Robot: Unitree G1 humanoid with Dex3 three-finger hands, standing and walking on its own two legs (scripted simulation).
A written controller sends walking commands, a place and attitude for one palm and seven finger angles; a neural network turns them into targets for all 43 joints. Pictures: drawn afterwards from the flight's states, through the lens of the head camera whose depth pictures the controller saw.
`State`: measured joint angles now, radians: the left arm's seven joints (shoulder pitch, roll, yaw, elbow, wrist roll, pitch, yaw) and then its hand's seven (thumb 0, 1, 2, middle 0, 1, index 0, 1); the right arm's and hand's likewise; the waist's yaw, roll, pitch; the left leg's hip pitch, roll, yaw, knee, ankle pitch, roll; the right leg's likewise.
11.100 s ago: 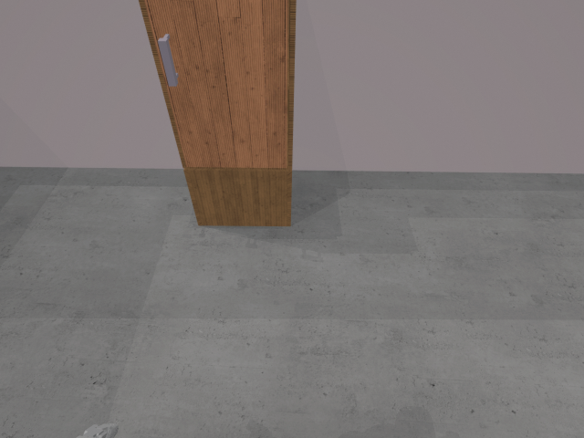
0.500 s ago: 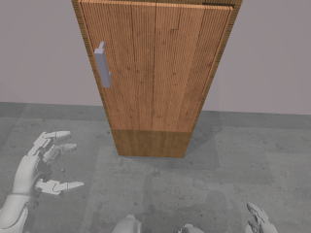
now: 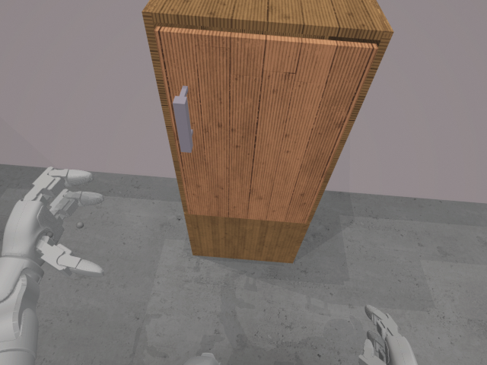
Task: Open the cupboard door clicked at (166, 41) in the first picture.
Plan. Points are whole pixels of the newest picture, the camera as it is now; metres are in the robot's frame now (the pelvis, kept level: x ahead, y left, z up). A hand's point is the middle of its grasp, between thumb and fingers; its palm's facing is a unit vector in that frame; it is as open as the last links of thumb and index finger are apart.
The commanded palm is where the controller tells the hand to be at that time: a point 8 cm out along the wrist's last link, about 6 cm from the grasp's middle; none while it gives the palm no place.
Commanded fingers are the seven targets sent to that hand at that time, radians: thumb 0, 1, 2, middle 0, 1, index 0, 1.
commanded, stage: raise the hand with hooked fingers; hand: left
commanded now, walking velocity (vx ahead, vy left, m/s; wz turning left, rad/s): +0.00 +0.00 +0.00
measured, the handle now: (185, 119) +0.57 +0.17 +0.06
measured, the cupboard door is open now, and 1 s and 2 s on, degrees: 0 0 0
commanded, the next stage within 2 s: move the hooked fingers beside the handle in 0.54 s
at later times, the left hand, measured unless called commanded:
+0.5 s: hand (104, 224) +0.29 +0.24 +0.08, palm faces +0.04 -1.00 -0.03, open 14.0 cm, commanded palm +0.26 +0.29 +0.08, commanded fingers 0.00 -0.50 0.30 -0.30 -1.20 -0.30 -1.20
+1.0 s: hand (120, 194) +0.35 +0.24 +0.08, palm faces +0.01 -1.00 -0.01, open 14.0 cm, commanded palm +0.32 +0.29 +0.08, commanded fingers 0.00 -0.50 0.30 -0.30 -1.20 -0.30 -1.20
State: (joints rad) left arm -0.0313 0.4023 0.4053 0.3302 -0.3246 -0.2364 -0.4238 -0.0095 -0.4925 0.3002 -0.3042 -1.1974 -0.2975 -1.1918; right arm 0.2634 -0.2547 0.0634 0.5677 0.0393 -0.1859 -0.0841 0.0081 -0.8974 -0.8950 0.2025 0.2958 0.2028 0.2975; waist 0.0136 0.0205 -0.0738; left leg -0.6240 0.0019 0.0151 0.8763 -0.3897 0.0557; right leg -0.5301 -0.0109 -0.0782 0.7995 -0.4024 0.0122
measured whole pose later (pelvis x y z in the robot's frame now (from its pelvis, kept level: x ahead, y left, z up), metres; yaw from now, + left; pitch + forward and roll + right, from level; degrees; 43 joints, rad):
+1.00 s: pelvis +0.00 -0.03 +0.00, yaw -1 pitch +10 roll -2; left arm -0.31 0.46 0.43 0.68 -0.30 -0.27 -0.49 -0.01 -0.50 0.30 -0.30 -1.20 -0.30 -1.20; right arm 0.28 -0.29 0.04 0.61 0.05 -0.15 -0.10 0.01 -0.90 -0.90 0.20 0.30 0.20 0.30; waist -0.03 0.02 -0.06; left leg -0.66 0.03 0.01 0.86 -0.38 0.02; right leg -0.59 0.02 -0.08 0.82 -0.40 -0.03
